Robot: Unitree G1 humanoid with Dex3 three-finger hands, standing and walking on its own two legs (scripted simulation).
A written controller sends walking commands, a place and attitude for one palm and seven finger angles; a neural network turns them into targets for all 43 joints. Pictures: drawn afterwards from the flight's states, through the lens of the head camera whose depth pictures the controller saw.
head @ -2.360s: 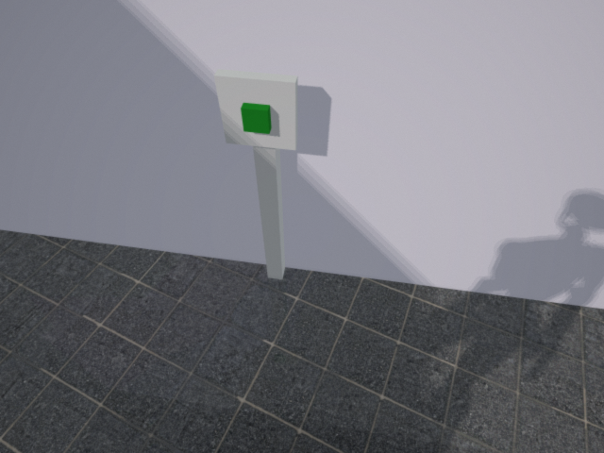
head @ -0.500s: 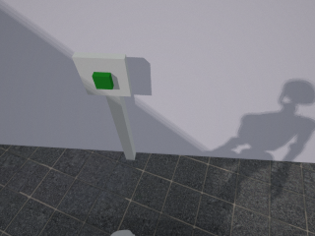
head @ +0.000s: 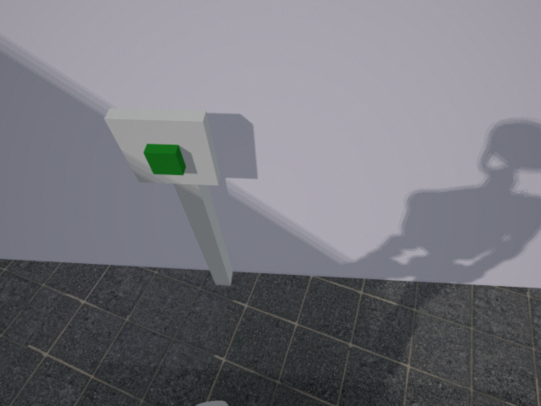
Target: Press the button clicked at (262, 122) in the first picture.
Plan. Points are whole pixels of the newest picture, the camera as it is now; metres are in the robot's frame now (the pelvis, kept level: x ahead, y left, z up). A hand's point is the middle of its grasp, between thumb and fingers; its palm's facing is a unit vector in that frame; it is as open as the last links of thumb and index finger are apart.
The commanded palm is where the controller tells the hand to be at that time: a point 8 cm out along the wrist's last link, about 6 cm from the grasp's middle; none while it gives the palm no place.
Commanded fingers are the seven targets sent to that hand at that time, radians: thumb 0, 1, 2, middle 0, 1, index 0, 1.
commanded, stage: come to a stop and stand still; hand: left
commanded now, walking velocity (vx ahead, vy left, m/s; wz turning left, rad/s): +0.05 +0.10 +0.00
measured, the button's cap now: (166, 158) +0.53 +0.25 +0.00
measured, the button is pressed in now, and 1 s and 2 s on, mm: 0 0 0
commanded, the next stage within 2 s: look again from close up in 1.04 s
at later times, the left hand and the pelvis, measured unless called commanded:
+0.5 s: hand out of the picture -0.02 +0.17 -0.17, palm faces +0.08 -0.98 -0.20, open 7.3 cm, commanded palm none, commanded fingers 0.00 0.90 0.90 -0.20 -0.30 -0.20 -0.30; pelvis -0.04 -0.01 +0.01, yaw +2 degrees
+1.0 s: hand out of the picture -0.06 +0.17 -0.17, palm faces +0.05 -0.99 -0.15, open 7.4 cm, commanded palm none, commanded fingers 0.00 0.90 0.90 -0.20 -0.30 -0.20 -0.30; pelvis -0.04 +0.02 +0.01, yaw +1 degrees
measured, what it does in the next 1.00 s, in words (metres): steps on the spot: left foot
